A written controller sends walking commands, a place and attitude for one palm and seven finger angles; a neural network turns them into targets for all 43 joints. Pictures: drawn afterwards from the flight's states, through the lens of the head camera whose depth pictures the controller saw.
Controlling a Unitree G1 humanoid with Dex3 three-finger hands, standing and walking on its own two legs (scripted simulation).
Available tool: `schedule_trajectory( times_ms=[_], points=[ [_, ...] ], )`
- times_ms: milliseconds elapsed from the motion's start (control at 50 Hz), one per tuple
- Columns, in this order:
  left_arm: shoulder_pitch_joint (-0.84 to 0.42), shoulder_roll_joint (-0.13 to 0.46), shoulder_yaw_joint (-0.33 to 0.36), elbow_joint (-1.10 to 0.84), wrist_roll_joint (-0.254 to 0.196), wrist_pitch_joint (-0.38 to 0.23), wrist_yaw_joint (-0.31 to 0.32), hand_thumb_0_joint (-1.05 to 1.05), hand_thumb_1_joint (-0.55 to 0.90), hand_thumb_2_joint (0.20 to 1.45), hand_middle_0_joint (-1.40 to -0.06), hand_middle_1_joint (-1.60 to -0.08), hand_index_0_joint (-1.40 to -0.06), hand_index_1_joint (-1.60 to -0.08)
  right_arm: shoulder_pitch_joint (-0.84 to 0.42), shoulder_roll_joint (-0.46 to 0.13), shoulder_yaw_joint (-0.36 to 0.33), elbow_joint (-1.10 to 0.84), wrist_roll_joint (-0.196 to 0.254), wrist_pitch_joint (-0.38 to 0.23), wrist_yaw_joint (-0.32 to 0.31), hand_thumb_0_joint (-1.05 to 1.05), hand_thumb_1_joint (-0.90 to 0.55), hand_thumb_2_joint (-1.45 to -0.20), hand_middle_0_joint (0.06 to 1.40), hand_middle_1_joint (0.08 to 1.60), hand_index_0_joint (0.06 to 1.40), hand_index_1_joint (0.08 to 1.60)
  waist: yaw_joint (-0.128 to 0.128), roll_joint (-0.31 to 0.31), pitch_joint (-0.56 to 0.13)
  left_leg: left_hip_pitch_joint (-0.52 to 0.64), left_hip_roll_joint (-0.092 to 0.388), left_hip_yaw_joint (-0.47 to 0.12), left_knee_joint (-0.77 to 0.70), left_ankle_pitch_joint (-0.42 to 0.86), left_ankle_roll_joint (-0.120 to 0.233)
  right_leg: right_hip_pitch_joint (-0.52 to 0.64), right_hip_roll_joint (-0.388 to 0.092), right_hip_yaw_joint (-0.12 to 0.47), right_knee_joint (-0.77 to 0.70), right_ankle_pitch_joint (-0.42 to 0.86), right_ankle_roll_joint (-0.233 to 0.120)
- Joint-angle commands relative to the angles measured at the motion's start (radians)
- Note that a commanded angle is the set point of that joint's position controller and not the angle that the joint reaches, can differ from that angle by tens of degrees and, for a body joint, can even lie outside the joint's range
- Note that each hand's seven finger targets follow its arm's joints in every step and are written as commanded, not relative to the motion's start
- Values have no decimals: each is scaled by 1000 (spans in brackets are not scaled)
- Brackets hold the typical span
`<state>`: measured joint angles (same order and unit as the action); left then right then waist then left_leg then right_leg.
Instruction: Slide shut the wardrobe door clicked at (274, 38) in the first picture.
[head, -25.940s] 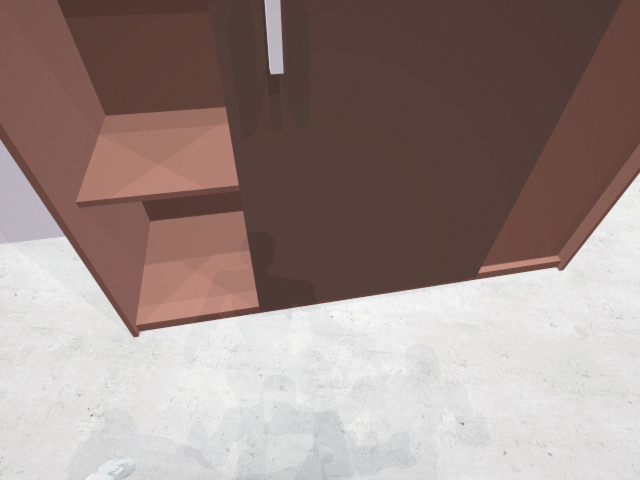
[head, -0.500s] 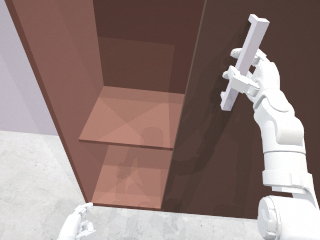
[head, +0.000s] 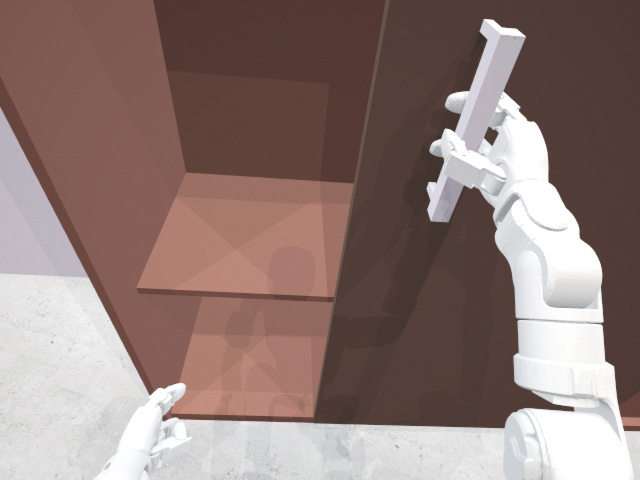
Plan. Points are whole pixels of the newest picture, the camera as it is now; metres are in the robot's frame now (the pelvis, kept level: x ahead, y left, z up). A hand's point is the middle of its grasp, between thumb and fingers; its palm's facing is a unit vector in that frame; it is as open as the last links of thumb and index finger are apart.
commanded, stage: tug the door sideways, standing still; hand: right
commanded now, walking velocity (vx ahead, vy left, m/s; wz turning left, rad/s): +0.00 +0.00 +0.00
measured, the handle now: (461, 130) +0.44 -0.13 +0.27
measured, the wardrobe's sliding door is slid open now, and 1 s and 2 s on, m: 0.42 0.40 0.24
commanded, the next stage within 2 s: step sideways, sliding the door along in 0.52 s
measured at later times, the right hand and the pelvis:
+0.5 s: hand (441, 159) +0.38 -0.09 +0.26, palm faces +0.04 +1.00 -0.06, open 6.3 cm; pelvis -0.02 -0.01 +0.00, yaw -3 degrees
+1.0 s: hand (426, 160) +0.40 -0.08 +0.25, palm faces +0.10 +0.99 -0.12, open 6.5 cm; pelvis -0.04 +0.03 -0.01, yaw +0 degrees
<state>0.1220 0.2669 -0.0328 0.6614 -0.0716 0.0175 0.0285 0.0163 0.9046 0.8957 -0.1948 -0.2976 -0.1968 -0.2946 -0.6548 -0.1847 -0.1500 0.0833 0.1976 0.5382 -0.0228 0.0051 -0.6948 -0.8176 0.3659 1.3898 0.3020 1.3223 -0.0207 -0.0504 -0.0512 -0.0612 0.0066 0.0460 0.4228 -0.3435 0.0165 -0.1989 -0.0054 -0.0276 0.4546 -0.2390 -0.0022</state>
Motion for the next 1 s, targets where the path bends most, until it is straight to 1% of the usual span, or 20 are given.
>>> schedule_trajectory(
  times_ms=[0,320,540,580,600,620,640,680,720,740,760,820,840,860,880,900,920,940,960,980],
  points=[
    [-140,85,30,-150,5,-51,-1,0,900,900,-200,-300,-200,-300,-489,-16,96,-195,4,-62,12,0,-900,-900,450,1400,450,1400,47,87,-308,-78,-29,3,-1,647,5,296,23,31,37,482,-57],
    [-135,58,30,-136,10,-62,-29,0,900,900,-200,-300,-200,-300,-690,185,301,-96,-9,-161,8,0,-900,-900,450,1400,450,1400,79,42,-304,-168,-34,13,16,502,20,340,17,83,43,393,-45],
    [-91,63,39,-89,16,-97,-40,0,900,900,-200,-300,-200,-300,-793,200,309,-9,-11,-219,-35,0,-900,-900,450,1400,450,1400,80,29,-314,-200,-37,19,2,380,26,344,8,106,22,323,-30],
    [-90,55,37,-90,14,-107,-41,0,900,900,-200,-300,-200,-300,-808,234,319,33,-10,-225,-42,0,-900,-900,450,1400,450,1400,85,39,-294,-226,-41,20,0,359,23,337,8,109,20,298,-31],
    [-77,61,37,-74,15,-108,-38,0,900,900,-200,-300,-200,-300,-845,219,302,75,-10,-226,-48,0,-900,-900,450,1400,450,1400,92,49,-279,-236,-42,20,-5,341,21,319,8,109,13,272,-28],
    [-13,107,44,-109,28,-90,-19,0,900,900,-200,-300,-200,-300,-821,-315,-25,-24,-78,-412,-83,0,-900,-900,450,1400,450,1400,18,1,-187,-252,6,-40,-28,179,-14,167,-80,108,16,178,-77],
    [-10,96,41,-82,45,-77,-12,0,900,900,-200,-300,-200,-300,-760,-294,-4,56,-103,-491,-86,0,-900,-900,450,1400,450,1400,27,11,-133,-237,16,-40,-41,101,-5,96,-77,117,-8,21,-66],
    [-34,70,45,-103,46,-85,-6,0,900,900,-200,-300,-200,-300,-679,-67,139,86,-92,-558,-59,0,-900,-900,450,1400,450,1400,31,37,-161,-267,-8,-16,14,65,-11,129,-113,164,-29,-70,-78],
    [-34,74,53,-129,37,-81,7,0,900,900,-200,-300,-200,-300,-667,-70,143,47,-90,-606,-42,0,-900,-900,450,1400,450,1400,36,-11,-214,-315,-35,-8,131,10,-16,184,-201,275,-50,-65,-113],
    [-9,80,61,-131,30,-76,13,0,900,900,-200,-300,-200,-300,-691,-133,112,43,-83,-627,-48,0,-900,-900,450,1400,450,1400,32,-45,-225,-348,-35,-14,196,-48,-13,196,-236,335,-62,-40,-133],
    [-23,76,61,-130,38,-72,16,0,900,900,-200,-300,-200,-300,-675,-112,111,38,-92,-637,-45,0,-900,-900,450,1400,450,1400,43,-67,-252,-377,-46,-26,248,-118,-9,249,-269,367,-72,-21,-154],
    [-12,76,64,-137,35,-67,18,0,900,900,-200,-300,-200,-300,-717,-146,93,-41,-101,-667,-46,0,-900,-900,450,1400,450,1400,43,-135,-297,-424,-32,-47,243,-183,2,366,-304,354,9,240,-184],
    [38,81,78,-130,25,-64,14,0,900,900,-200,-300,-200,-300,-712,-219,51,-13,-92,-674,-56,0,-900,-900,450,1400,450,1400,32,-102,-321,-406,-25,-45,219,-161,3,371,-299,344,61,374,-178],
    [-4,83,71,-130,34,-59,10,0,900,900,-200,-300,-200,-300,-691,-207,38,-28,-109,-675,-49,0,-900,-900,450,1400,450,1400,39,-114,-324,-347,-30,-54,147,-98,6,355,-290,276,116,458,-171],
    [-9,77,68,-141,32,-53,10,0,900,900,-200,-300,-200,-300,-714,-206,43,-53,-110,-682,-42,0,-900,-900,450,1400,450,1400,34,-74,-319,-228,-24,-54,41,-34,8,267,-258,210,161,456,-145],
    [-8,79,70,-138,26,-49,12,0,900,900,-200,-300,-200,-300,-720,-233,18,-29,-117,-685,-39,0,-900,-900,450,1400,450,1400,27,-27,-310,-118,-9,-51,-67,72,15,164,-209,122,229,387,-106],
    [-5,72,69,-139,24,-45,13,0,900,900,-200,-300,-200,-300,-721,-239,16,-22,-123,-682,-35,0,-900,-900,450,1400,450,1400,23,111,-283,-37,36,-103,-152,203,40,39,-132,41,343,280,-69],
    [-4,58,82,-127,14,-47,13,0,900,900,-200,-300,-200,-300,-710,-282,3,33,-115,-673,-44,0,-900,-900,450,1400,450,1400,6,320,-260,84,131,-199,-148,369,88,-164,-55,-5,498,132,-39],
    [-40,59,91,-131,15,-47,8,0,900,900,-200,-300,-200,-300,-689,-246,-4,47,-127,-668,-33,0,-900,-900,450,1400,450,1400,11,449,-166,98,208,-344,-128,591,148,-294,11,-6,638,-201,-24],
    [-34,59,95,-123,16,-52,12,0,900,900,-200,-300,-200,-300,-700,-200,35,28,-136,-685,-30,0,-900,-900,450,1400,450,1400,8,352,-166,147,238,-355,-53,723,166,-334,6,27,696,-253,-28]
  ],
)
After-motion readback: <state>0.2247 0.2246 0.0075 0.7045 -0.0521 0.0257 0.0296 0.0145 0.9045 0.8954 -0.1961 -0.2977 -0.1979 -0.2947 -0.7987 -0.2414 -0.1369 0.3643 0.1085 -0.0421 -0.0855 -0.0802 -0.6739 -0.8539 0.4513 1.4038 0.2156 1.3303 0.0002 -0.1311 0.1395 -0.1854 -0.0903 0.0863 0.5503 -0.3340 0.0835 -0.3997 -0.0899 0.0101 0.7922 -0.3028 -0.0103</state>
